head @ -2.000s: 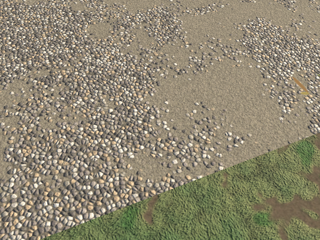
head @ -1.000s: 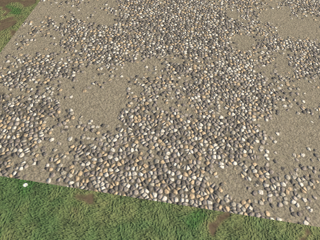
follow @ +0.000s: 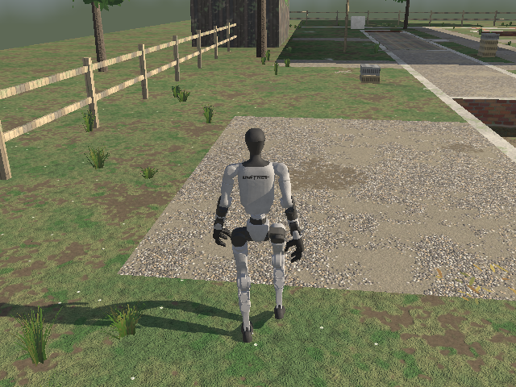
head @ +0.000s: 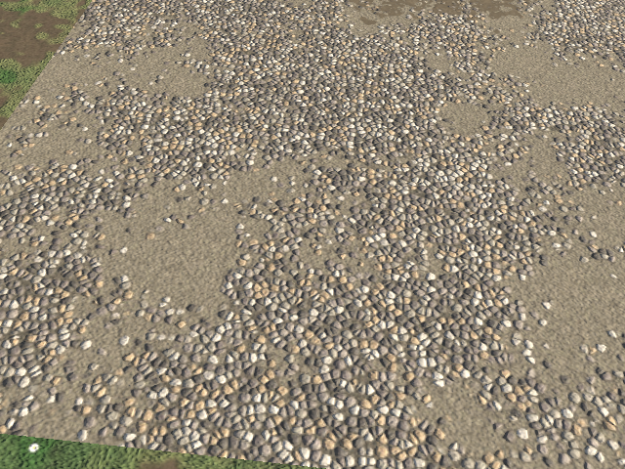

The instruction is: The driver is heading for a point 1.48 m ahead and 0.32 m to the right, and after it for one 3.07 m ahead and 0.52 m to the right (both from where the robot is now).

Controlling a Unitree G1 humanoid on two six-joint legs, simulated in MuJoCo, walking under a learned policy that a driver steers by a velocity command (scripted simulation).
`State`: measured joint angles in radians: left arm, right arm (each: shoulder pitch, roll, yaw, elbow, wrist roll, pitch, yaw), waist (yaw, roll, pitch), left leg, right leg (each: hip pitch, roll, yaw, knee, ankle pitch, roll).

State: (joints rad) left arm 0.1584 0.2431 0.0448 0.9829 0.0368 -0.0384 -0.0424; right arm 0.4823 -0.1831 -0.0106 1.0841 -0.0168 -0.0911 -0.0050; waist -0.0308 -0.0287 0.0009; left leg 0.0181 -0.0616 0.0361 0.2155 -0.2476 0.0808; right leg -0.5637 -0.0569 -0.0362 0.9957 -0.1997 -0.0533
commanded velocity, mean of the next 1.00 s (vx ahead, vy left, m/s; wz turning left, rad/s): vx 0.49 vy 0.00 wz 0.00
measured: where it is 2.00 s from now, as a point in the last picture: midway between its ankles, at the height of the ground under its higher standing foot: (327, 264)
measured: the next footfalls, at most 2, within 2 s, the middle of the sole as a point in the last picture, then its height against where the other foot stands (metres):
right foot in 0.24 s outside the picture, level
left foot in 0.78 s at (270, 425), level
